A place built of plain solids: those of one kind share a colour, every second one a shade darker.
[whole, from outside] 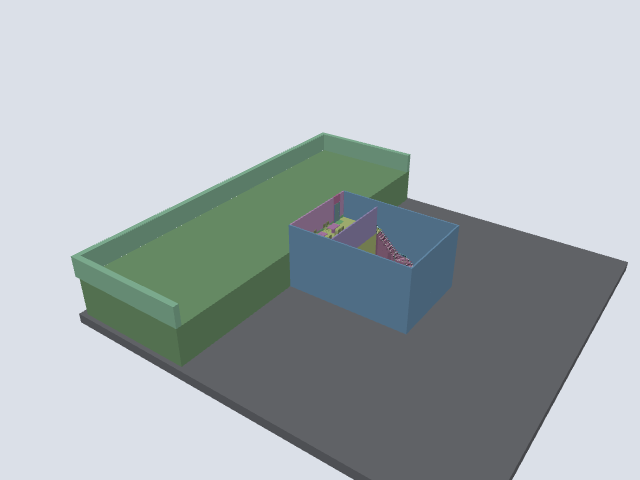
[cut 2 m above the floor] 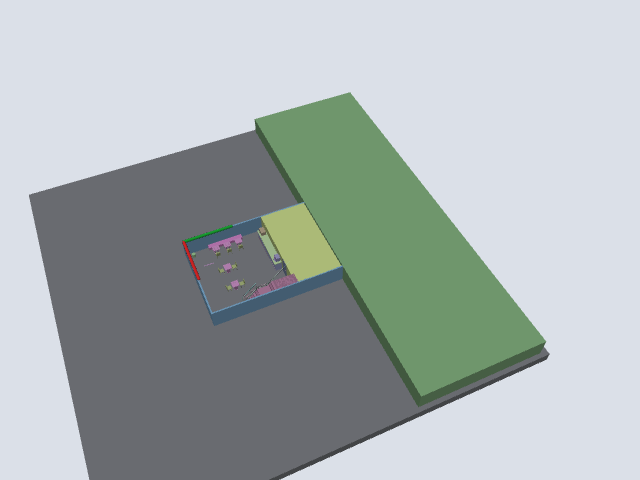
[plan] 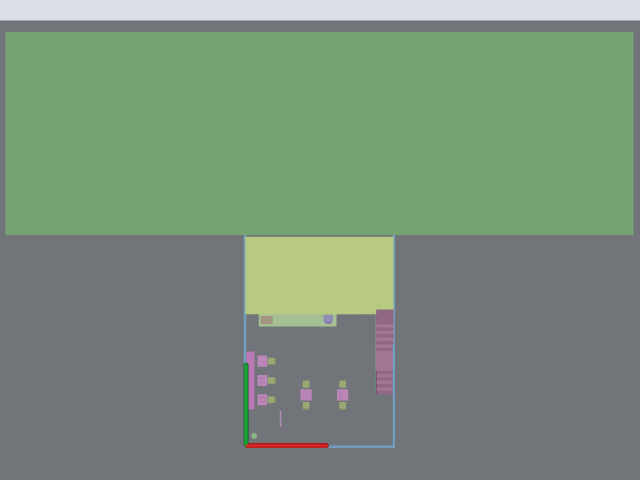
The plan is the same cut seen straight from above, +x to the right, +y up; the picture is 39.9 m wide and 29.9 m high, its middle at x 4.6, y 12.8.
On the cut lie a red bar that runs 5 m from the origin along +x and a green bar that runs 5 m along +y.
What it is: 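A cafe in the deep cellar of an old town house, fitted out in the 2010s to 2020s; 9.1 x 13.0 m; the hall a cellar under a ceiling 2.94 m high; over the flight a stairwell up to the entrance level's ceiling, 7.04 m over the hall's floor; the entrance level at street height, 3.99 m over the hall's floor, over the rear 4.8 m, with the street door 0.95 x 2.15 m and a glazed street front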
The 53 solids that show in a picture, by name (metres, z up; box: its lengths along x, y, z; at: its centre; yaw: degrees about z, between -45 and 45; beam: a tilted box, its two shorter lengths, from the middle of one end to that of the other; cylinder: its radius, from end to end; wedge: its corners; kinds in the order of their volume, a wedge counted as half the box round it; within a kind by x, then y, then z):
{
 "street_ground_1": {"box": [39.13, 12.65, 4.04], "at": [4.57, 19.43, 1.97]},
 "upper_1": {"box": [9.23, 4.83, 4.04], "at": [4.57, 10.6, 1.97]},
 "street_hedge_1": {"box": [0.6, 12.65, 2.2], "at": [-14.7, 19.43, 5.09]},
 "street_hedge_2": {"box": [39.13, 0.6, 2.2], "at": [4.57, 26.06, 5.09]},
 "street_hedge_3": {"box": [0.6, 12.65, 2.2], "at": [23.83, 19.43, 5.09]},
 "wall_1": {"box": [0.15, 13.26, 7.09], "at": [-0.07, 6.48, 3.5]},
 "wall_2": {"box": [4.58, 0.15, 7.09], "at": [2.14, -0.07, 3.5]},
 "wall_3": {"box": [1.5, 0.15, 7.09], "at": [4.88, -0.07, 3.5]},
 "wall_4": {"box": [3.95, 0.15, 7.09], "at": [7.3, -0.07, 3.5]},
 "wall_5": {"box": [0.15, 13.26, 7.09], "at": [9.21, 6.48, 3.5]},
 "stair_step_1": {"box": [1.08, 0.42, 0.25], "at": [8.64, 3.41, 0.07]},
 "stair_step_2": {"box": [1.08, 0.42, 0.45], "at": [8.64, 3.62, 0.17]},
 "stair_step_3": {"box": [1.08, 0.42, 0.65], "at": [8.64, 3.83, 0.27]},
 "stair_step_4": {"box": [1.08, 0.42, 0.85], "at": [8.64, 4.03, 0.37]},
 "stair_step_5": {"box": [1.08, 0.42, 1.05], "at": [8.64, 4.24, 0.47]},
 "stair_step_6": {"box": [1.08, 0.42, 1.25], "at": [8.64, 4.45, 0.57]},
 "stair_step_7": {"box": [1.08, 1.43, 1.45], "at": [8.64, 5.17, 0.67]},
 "stair_step_8": {"box": [1.08, 1.43, 1.65], "at": [8.64, 5.38, 0.77]},
 "stair_step_9": {"box": [1.08, 0.42, 1.85], "at": [8.64, 6.09, 0.87]},
 "stair_step_10": {"box": [1.08, 0.42, 2.04], "at": [8.64, 6.3, 0.97]},
 "stair_step_11": {"box": [1.08, 0.42, 2.24], "at": [8.64, 6.51, 1.07]},
 "stair_step_12": {"box": [1.08, 0.42, 2.44], "at": [8.64, 6.72, 1.17]},
 "stair_step_13": {"box": [1.08, 0.42, 2.64], "at": [8.64, 6.93, 1.27]},
 "stair_step_14": {"box": [1.08, 0.42, 2.84], "at": [8.64, 7.13, 1.37]},
 "stair_step_15": {"box": [1.08, 0.42, 3.04], "at": [8.64, 7.34, 1.47]},
 "stair_step_16": {"box": [1.08, 0.42, 3.24], "at": [8.64, 7.55, 1.57]},
 "stair_step_17": {"box": [1.08, 0.42, 3.44], "at": [8.64, 7.76, 1.67]},
 "stair_step_18": {"box": [1.08, 0.42, 3.64], "at": [8.64, 7.97, 1.77]},
 "stair_step_19": {"box": [1.08, 0.51, 3.84], "at": [8.64, 8.23, 1.87]},
 "entrance_wall_1": {"box": [8.05, 0.15, 3.1], "at": [4.03, 8.26, 5.49]},
 "window_wall_1": {"box": [7.23, 0.15, 3.05], "at": [3.62, 13.04, 5.51]},
 "window_wall_2": {"box": [0.7, 0.15, 3.05], "at": [8.78, 13.04, 5.51]},
 "counter_1": {"box": [4.81, 0.7, 1.05], "at": [3.21, 7.82, 0.47]},
 "street_door_wall_1": {"box": [1.2, 0.15, 3.05], "at": [7.83, 13.04, 5.51]},
 "bench_upholstered_1": {"box": [0.5, 3.6, 0.3], "at": [0.27, 4.05, 0.3]},
 "counter_top_1": {"box": [4.85, 0.78, 0.09], "at": [3.21, 7.8, 0.99]},
 "meeting_table_1": {"box": [0.6, 0.7, 0.07], "at": [1.01, 2.85, 0.71]},
 "meeting_table_2": {"box": [0.6, 0.7, 0.07], "at": [1.01, 4.05, 0.71]},
 "meeting_table_3": {"box": [0.6, 0.7, 0.07], "at": [1.01, 5.25, 0.71]},
 "meeting_table_4": {"box": [0.7, 0.7, 0.07], "at": [3.74, 3.15, 0.71]},
 "meeting_table_5": {"box": [1.2, 0.8, 0.07], "at": [5.6, 11.85, 4.7]},
 "meeting_table_6": {"box": [0.7, 0.7, 0.07], "at": [6.01, 3.15, 0.71]},
 "display_1": {"box": [0.76, 0.51, 0.43], "at": [1.28, 7.82, 1.26]},
 "coffee_machine_1": {"box": [0.6, 0.45, 0.45], "at": [5.11, 7.92, 1.26]},
 "street_door_leaf_1": {"box": [0.95, 0.04, 2.15], "at": [7.83, 12.94, 5.07]},
 "service_door_1": {"box": [0.95, 0.03, 2.1], "at": [6.38, 8.16, 1.0]},
 "side_chair_1": {"box": [0.42, 0.42, 0.04], "at": [1.56, 2.85, 0.43]},
 "side_chair_2": {"box": [0.42, 0.42, 0.04], "at": [1.56, 4.05, 0.43]},
 "side_chair_3": {"box": [0.42, 0.42, 0.04], "at": [1.56, 5.25, 0.43]},
 "side_chair_4": {"box": [0.42, 0.42, 0.04], "at": [3.74, 2.5, 0.43]},
 "side_chair_5": {"box": [0.42, 0.42, 0.04], "at": [3.74, 3.8, 0.43]},
 "side_chair_6": {"box": [0.42, 0.42, 0.04], "at": [6.01, 2.5, 0.43]},
 "side_chair_7": {"box": [0.42, 0.42, 0.04], "at": [6.01, 3.8, 0.43]}
}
